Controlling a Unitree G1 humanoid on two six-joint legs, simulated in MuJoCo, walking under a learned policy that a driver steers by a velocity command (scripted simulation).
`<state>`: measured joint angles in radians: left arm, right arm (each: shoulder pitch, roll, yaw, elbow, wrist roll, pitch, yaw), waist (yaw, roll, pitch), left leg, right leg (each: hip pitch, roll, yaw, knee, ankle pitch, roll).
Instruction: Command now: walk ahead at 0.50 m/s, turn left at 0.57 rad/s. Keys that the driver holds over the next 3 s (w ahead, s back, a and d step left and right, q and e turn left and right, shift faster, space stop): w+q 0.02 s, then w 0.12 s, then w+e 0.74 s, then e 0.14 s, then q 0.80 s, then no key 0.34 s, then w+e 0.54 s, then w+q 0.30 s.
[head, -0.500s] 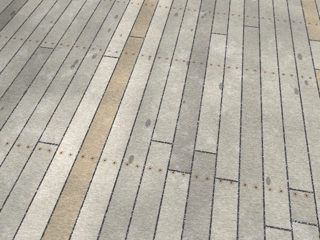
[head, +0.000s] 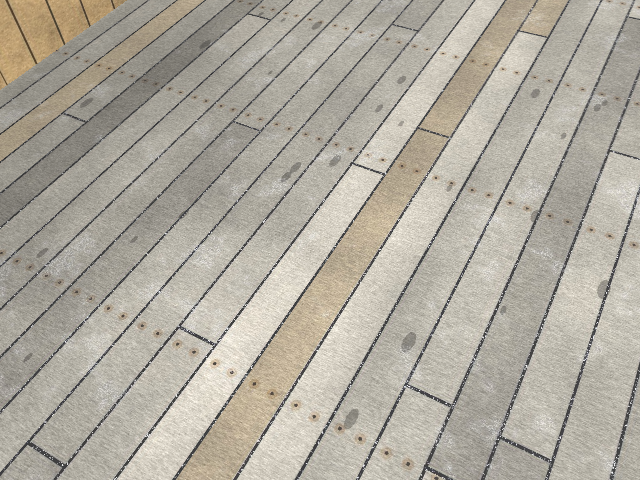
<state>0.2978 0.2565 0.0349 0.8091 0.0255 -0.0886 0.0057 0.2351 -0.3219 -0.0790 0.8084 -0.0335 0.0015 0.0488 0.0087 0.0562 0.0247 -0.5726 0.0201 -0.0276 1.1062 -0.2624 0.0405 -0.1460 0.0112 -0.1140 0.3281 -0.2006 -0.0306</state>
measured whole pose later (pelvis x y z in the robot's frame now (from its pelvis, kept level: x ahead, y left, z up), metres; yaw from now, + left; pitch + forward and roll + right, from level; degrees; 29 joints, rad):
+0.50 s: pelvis +0.26 +0.05 +0.00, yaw -1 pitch +0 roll +0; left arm 0.31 0.25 0.06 0.90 0.02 -0.01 -0.03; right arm 0.29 -0.23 -0.04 0.89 -0.02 -0.09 0.00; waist 0.01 -0.03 0.04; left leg -0.12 -0.03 0.17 0.32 -0.21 0.07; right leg -0.54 -0.08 0.01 1.08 -0.25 -0.05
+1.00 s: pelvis +0.50 -0.02 -0.01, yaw -19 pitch +0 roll +0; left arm 0.26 0.27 0.07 0.86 0.00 -0.03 -0.01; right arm 0.18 -0.25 -0.04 0.80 -0.03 -0.05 -0.01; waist 0.00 0.02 0.09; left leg -0.53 0.09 -0.02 1.17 -0.35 -0.03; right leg -0.24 0.14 -0.02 0.42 -0.18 -0.14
